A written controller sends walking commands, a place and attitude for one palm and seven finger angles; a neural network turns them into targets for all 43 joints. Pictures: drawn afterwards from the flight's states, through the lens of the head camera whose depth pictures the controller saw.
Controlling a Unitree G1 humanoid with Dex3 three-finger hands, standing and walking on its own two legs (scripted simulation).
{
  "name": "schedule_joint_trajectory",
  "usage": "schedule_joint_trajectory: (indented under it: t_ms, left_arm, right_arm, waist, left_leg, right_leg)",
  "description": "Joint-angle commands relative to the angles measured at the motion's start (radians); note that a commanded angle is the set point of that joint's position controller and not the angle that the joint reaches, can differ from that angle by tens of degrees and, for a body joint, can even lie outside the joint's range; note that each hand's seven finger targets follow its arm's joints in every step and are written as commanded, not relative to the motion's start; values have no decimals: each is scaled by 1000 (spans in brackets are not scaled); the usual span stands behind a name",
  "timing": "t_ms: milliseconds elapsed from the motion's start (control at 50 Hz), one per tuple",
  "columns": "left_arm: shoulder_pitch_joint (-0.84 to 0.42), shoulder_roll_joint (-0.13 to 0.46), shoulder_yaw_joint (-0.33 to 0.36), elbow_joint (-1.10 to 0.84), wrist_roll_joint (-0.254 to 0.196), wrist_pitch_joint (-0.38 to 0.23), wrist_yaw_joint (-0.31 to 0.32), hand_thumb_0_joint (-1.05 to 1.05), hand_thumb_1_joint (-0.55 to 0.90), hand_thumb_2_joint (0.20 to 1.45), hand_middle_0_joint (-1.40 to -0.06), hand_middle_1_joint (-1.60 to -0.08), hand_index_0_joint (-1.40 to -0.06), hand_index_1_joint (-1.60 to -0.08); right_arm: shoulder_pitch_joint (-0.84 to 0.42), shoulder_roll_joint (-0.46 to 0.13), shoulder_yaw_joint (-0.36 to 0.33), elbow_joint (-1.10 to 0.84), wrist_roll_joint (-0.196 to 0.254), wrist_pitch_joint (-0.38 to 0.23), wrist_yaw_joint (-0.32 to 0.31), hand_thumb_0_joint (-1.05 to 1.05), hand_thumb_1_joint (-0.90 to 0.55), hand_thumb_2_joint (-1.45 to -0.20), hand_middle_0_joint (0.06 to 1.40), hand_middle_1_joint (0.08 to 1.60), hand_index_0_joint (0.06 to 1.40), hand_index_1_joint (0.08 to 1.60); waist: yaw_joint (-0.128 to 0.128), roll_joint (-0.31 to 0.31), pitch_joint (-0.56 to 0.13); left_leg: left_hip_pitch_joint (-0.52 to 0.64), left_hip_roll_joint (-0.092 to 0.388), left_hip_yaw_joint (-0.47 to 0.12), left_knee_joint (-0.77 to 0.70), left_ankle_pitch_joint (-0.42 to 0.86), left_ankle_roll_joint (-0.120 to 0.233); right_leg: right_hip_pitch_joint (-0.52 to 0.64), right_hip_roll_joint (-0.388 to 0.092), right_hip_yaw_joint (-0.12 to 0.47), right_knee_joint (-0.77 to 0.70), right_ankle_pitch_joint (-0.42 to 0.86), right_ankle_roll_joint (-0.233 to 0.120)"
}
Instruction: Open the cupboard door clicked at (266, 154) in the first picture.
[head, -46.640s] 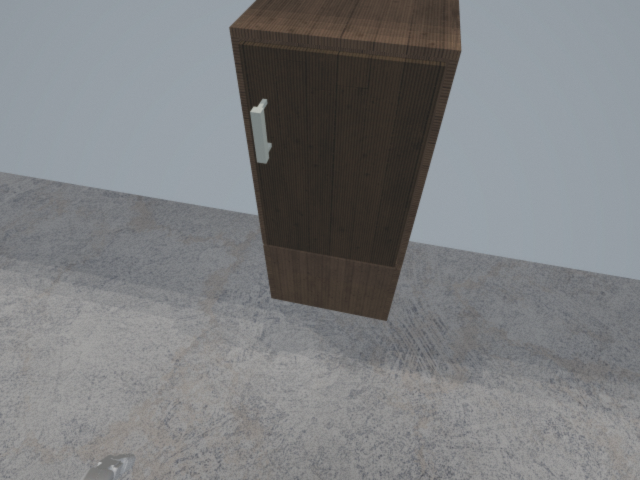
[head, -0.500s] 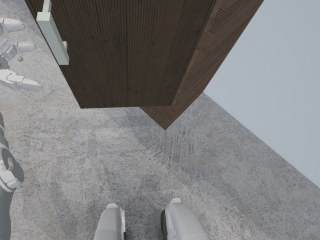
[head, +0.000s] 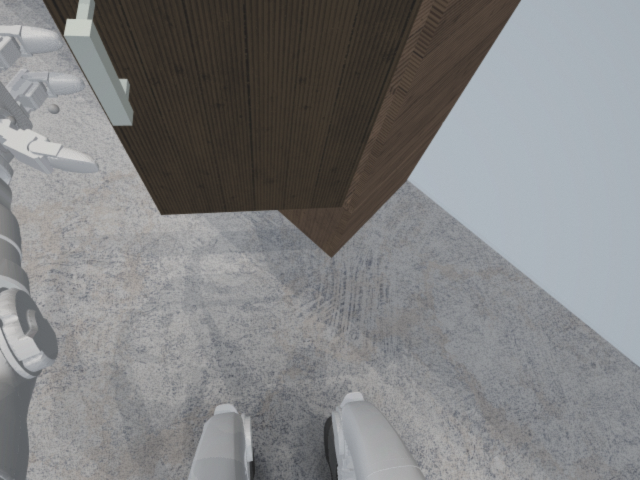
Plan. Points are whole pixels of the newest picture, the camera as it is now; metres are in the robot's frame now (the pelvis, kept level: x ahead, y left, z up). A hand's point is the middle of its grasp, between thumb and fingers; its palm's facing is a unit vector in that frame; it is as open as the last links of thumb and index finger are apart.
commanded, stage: slide the fingers in behind the handle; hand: left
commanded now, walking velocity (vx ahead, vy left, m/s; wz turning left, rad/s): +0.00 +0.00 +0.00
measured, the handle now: (105, 64) +0.57 +0.20 +0.08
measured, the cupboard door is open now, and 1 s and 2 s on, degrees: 49 49 48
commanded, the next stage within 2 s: close the thumb around the handle in 1.40 s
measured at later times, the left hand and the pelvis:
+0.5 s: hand (79, 112) +0.51 +0.22 +0.08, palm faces +0.01 -1.00 -0.01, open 14.0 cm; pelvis +0.00 -0.01 +0.01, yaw +0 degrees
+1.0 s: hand (108, 111) +0.52 +0.20 +0.08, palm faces +0.00 -1.00 -0.01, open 14.0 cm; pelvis +0.00 +0.00 +0.00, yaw +0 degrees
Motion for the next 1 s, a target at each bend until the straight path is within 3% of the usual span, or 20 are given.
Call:
schedule_joint_trajectory:
  t_ms: [0, 40, 120, 220, 280, 360, 380, 400, 480, 520, 600, 640, 660, 780, 820, 880, 900, 920, 940, 980]
  left_arm:
    - [-395, 296, 50, -243, -13, -48, 34, 0, -500, 300, -300, -1200, -300, -1200]
    - [-422, 291, 54, -282, -14, -74, 56, 0, -500, 300, -300, -1200, -300, -1200]
    - [-386, 293, 70, -290, -11, -101, 81, 0, -500, 300, -300, -1200, -300, -1200]
    - [-311, 215, 16, -234, -4, -64, 77, 0, -500, 300, -300, -1200, -300, -1200]
    - [-316, 220, 27, -243, -18, -59, 71, 0, -500, 300, -300, -1200, -300, -1200]
    - [-335, 159, 0, -277, -38, -90, 79, 0, -500, 300, -300, -1200, -300, -1200]
    - [-348, 156, -1, -277, -37, -97, 83, 0, -500, 300, -300, -1200, -300, -1200]
    - [-334, 182, 23, -280, -35, -103, 88, 0, -500, 300, -300, -1200, -300, -1200]
    - [-322, 140, -8, -245, -25, -104, 98, 0, -500, 300, -300, -1200, -300, -1200]
    - [-327, 154, -6, -244, -18, -98, 104, 0, -500, 300, -300, -1200, -300, -1200]
    - [-368, 161, 4, -304, -21, -120, 115, 0, -500, 300, -300, -1200, -300, -1200]
    - [-376, 115, -21, -323, -32, -133, 120, 0, -500, 300, -300, -1200, -300, -1200]
    - [-363, 120, -17, -319, -27, -134, 123, 0, -500, 300, -300, -1200, -300, -1200]
    - [-389, 67, -60, -242, -14, -100, 147, 0, -500, 300, -300, -1200, -300, -1200]
    - [-394, 84, -51, -251, -4, -100, 155, 0, -500, 300, -300, -1200, -300, -1200]
    - [-378, 67, -45, -291, -11, -123, 165, 0, -500, 300, -300, -1200, -300, -1200]
    - [-365, 70, -38, -283, -13, -126, 170, 0, -500, 300, -300, -1200, -300, -1200]
    - [-362, 16, -78, -257, -14, -120, 170, 0, -500, 300, -300, -1200, -300, -1200]
    - [-375, 4, -83, -254, -18, -121, 172, 0, -500, 300, -300, -1200, -300, -1200]
    - [-375, 22, -71, -240, -8, -112, 179, 0, -500, 300, -300, -1200, -300, -1200]
  right_arm:
    - [194, -198, -73, -45, -2, -10, -16, 0, -900, -900, 200, 300, 200, 300]
    - [192, -192, -74, -47, -5, -15, -16, 0, -900, -900, 200, 300, 200, 300]
    - [183, -188, -76, -47, -5, -18, -8, 0, -900, -900, 200, 300, 200, 300]
    - [186, -184, -79, -53, 1, -9, -5, 0, -900, -900, 200, 300, 200, 300]
    - [186, -185, -80, -52, 2, -10, -9, 0, -900, -900, 200, 300, 200, 300]
    - [179, -177, -84, -50, 1, -19, -7, 0, -900, -900, 200, 300, 200, 300]
    - [178, -176, -86, -41, -1, -21, -8, 0, -900, -900, 200, 300, 200, 300]
    - [180, -178, -87, -41, -3, -22, -7, 0, -900, -900, 200, 300, 200, 300]
    - [173, -173, -86, -39, -1, -22, -3, 0, -900, -900, 200, 300, 200, 300]
    - [167, -175, -85, -42, 1, -22, -5, 0, -900, -900, 200, 300, 200, 300]
    - [163, -174, -86, -42, -4, -28, -5, 0, -900, -900, 200, 300, 200, 300]
    - [162, -170, -88, -44, -4, -32, -3, 0, -900, -900, 200, 300, 200, 300]
    - [159, -171, -91, -38, -5, -32, -3, 0, -900, -900, 200, 300, 200, 300]
    - [162, -171, -87, -26, -4, -32, -2, 0, -900, -900, 200, 300, 200, 300]
    - [164, -172, -86, -29, -6, -32, -1, 0, -900, -900, 200, 300, 200, 300]
    - [166, -167, -91, -32, -12, -36, 4, 0, -900, -900, 200, 300, 200, 300]
    - [168, -168, -90, -32, -13, -34, 6, 0, -900, -900, 200, 300, 200, 300]
    - [165, -162, -88, -32, -11, -36, 10, 0, -900, -900, 200, 300, 200, 300]
    - [170, -162, -88, -31, -12, -37, 9, 0, -900, -900, 200, 300, 200, 300]
    - [174, -169, -92, -24, -11, -33, 10, 0, -900, -900, 200, 300, 200, 300]
  waist:
    - [6, 188, -537]
    - [0, 184, -551]
    - [16, 196, -571]
    - [8, 153, -511]
    - [9, 143, -518]
    - [5, 134, -514]
    - [-1, 125, -508]
    - [11, 129, -517]
    - [7, 126, -487]
    - [9, 135, -475]
    - [18, 167, -537]
    - [7, 154, -544]
    - [14, 176, -557]
    - [-12, 132, -473]
    - [-4, 148, -483]
    - [7, 160, -559]
    - [11, 146, -548]
    - [-4, 129, -513]
    - [-10, 115, -495]
    - [-5, 118, -499]
  left_leg:
    - [465, -15, -22, -130, 427, 17]
    - [467, -15, -22, -125, 439, 20]
    - [453, -19, -7, -123, 430, 18]
    - [434, -22, 3, -139, 423, 22]
    - [437, -21, 4, -140, 435, 21]
    - [447, -23, 5, -142, 428, 21]
    - [444, -21, 5, -137, 422, 21]
    - [437, -22, 6, -137, 423, 20]
    - [426, -25, 6, -140, 394, 20]
    - [403, -28, 11, -143, 372, 21]
    - [454, -27, 1, -139, 408, 16]
    - [486, -26, -6, -136, 435, 16]
    - [499, -24, -5, -134, 449, 11]
    - [438, -26, -6, -144, 372, 15]
    - [443, -26, -11, -149, 368, 13]
    - [500, -26, -13, -135, 446, 7]
    - [490, -25, -15, -138, 441, 6]
    - [470, -26, -12, -141, 419, 9]
    - [466, -26, -14, -141, 419, 11]
    - [460, -25, -13, -144, 393, 10]
  right_leg:
    - [183, 33, -15, -100, 266, -42]
    - [194, 36, -14, -93, 282, -44]
    - [236, 35, -5, -94, 298, -42]
    - [249, 35, -7, -110, 315, -40]
    - [260, 34, -6, -111, 335, -39]
    - [255, 36, -3, -114, 332, -39]
    - [250, 35, -3, -113, 328, -38]
    - [263, 34, -1, -111, 331, -38]
    - [245, 32, -2, -111, 303, -40]
    - [256, 29, 3, -114, 297, -40]
    - [256, 29, 0, -102, 308, -44]
    - [239, 33, -7, -99, 315, -45]
    - [232, 31, -7, -98, 320, -44]
    - [205, 27, -11, -109, 269, -40]
    - [205, 27, -12, -106, 259, -45]
    - [215, 29, -14, -94, 304, -46]
    - [217, 29, -16, -94, 300, -46]
    - [209, 31, -18, -99, 291, -44]
    - [205, 32, -21, -98, 289, -46]
    - [197, 29, -19, -101, 270, -44]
